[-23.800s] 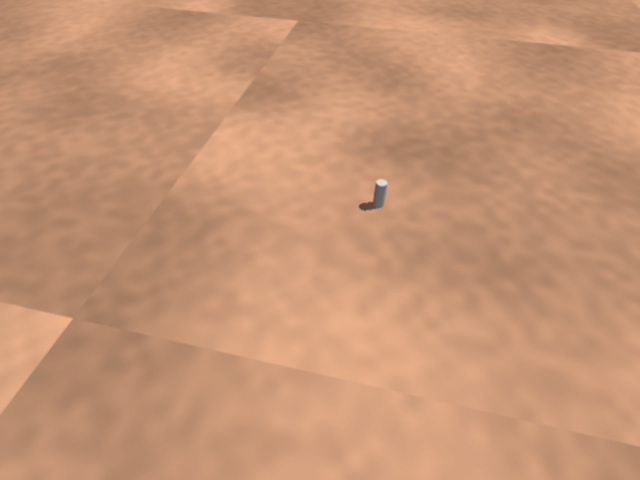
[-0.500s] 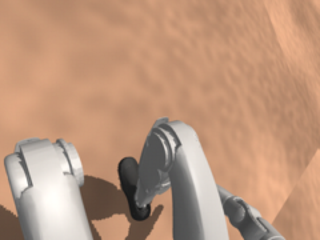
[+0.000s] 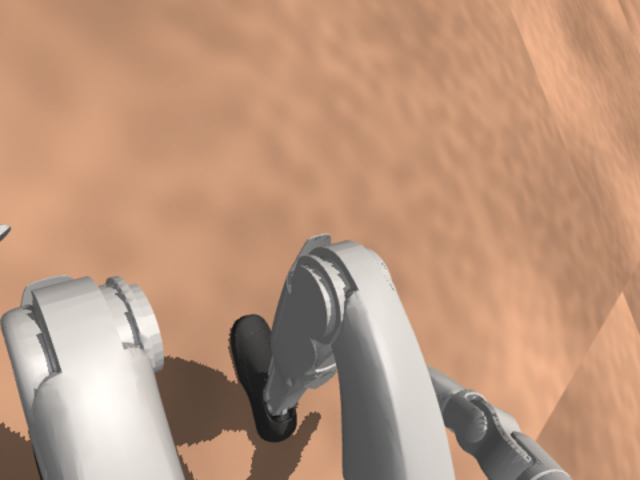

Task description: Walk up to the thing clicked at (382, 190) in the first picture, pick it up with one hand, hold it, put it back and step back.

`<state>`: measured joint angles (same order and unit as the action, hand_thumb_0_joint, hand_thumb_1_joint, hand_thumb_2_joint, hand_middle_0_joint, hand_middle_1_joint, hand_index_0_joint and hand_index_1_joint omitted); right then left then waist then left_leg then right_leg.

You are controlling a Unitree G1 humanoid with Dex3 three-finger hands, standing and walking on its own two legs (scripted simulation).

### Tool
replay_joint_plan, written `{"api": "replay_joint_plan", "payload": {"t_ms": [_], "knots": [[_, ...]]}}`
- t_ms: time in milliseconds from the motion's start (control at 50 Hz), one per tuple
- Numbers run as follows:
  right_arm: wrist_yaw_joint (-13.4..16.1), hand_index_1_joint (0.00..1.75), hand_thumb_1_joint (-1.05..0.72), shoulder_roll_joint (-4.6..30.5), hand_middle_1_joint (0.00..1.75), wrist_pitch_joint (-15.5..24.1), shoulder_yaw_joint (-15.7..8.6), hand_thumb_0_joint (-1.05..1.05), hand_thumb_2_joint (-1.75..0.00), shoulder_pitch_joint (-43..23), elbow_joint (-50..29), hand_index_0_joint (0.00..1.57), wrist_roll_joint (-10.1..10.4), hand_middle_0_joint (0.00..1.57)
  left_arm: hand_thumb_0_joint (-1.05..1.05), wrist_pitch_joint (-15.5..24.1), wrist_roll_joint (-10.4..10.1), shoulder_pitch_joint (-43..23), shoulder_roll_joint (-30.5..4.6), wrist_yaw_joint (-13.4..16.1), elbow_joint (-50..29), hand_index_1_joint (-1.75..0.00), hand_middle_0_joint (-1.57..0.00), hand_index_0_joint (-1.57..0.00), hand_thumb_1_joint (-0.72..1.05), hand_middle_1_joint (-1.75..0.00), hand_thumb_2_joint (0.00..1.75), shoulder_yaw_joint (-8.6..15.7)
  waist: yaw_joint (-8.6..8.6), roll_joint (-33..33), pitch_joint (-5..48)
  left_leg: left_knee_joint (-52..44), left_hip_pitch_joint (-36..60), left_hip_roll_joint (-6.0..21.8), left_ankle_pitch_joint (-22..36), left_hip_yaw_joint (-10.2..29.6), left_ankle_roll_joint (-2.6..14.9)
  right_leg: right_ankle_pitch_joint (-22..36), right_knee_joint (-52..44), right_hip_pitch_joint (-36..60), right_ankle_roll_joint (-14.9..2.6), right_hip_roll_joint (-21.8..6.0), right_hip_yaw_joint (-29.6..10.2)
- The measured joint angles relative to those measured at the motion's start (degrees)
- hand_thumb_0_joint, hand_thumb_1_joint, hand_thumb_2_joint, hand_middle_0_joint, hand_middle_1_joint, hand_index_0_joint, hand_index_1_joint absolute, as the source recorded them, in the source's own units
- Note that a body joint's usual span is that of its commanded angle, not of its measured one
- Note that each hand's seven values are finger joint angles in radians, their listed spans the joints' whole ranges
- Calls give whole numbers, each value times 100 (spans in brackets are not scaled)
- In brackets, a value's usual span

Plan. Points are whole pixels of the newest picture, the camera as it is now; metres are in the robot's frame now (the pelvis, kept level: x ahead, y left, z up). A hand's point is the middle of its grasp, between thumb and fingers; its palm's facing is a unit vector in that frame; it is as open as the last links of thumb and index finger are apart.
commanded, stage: open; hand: left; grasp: from the side
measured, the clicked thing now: out of the picture +0.40 +0.28 -0.22
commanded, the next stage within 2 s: withdraw in 0.12 s
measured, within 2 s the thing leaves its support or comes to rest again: neither
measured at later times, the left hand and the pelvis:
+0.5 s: hand out of the picture +0.41 +0.31 -0.15, palm faces +0.39 -0.92 +0.00, open 17.2 cm; pelvis +0.00 +0.00 +0.00, yaw +0 degrees
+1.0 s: hand out of the picture +0.33 +0.42 -0.02, palm faces +0.37 -0.84 -0.40, open 17.6 cm; pelvis +0.01 -0.01 +0.07, yaw +7 degrees
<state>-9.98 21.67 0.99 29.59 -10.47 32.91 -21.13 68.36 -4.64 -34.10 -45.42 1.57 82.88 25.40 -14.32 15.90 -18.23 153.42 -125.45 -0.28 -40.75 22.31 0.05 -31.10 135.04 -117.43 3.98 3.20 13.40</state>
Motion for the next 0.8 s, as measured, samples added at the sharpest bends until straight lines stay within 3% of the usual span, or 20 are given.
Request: {"api": "replay_joint_plan", "payload": {"t_ms": [120,300,480,620,720,800], "knots": [[-7,30,-92,5,30,27,1,0,-90,35,-23,21,10,21,0,-10,-54,21,20,-26,-8,-51,-62,-60,-31,-50,41,-13,11,10,16,2,4,15,-17,-3,24,-8,-15,15,-12,11,4],[-14,30,-92,-22,30,12,18,0,-90,34,-26,21,-20,21,-1,4,28,8,19,14,-11,-27,-37,-35,-45,-26,25,-13,42,69,6,7,28,-1,-16,15,22,-17,-19,57,-34,2,22],[7,30,-91,-55,30,-97,-173,0,-90,196,-71,21,53,21,-1,-294,139,132,0,-128,-807,-9,-15,-12,-53,-8,14,376,157,6,76,-46,36,7,-15,-36,9,-33,-27,44,-83,-24,-6],[85,30,-91,-102,30,-192,-681,0,-90,622,51,21,478,21,-2,-1130,-167,475,158,-680,-1995,-5,-9,-7,-57,-4,10,200,377,-394,675,-304,-108,-4,18,-305,49,-140,-102,-101,-88,-147,-176],[190,30,-90,-84,30,-182,-1056,0,-90,761,111,21,859,21,-1,-1719,-443,504,312,-1144,-2215,-3,-7,-5,-59,-2,8,10,514,-702,1118,-545,-227,18,96,-602,157,-200,-185,-226,-145,-226,-367],[261,30,-91,-264,30,-303,-1495,0,-90,815,146,21,1168,21,-1,-2382,273,418,343,-1067,-2181,-4,-7,-5,-59,-3,8,25,644,-811,1335,-774,-209,83,123,-812,191,-209,-288,-294,-209,-245,-515]]}}
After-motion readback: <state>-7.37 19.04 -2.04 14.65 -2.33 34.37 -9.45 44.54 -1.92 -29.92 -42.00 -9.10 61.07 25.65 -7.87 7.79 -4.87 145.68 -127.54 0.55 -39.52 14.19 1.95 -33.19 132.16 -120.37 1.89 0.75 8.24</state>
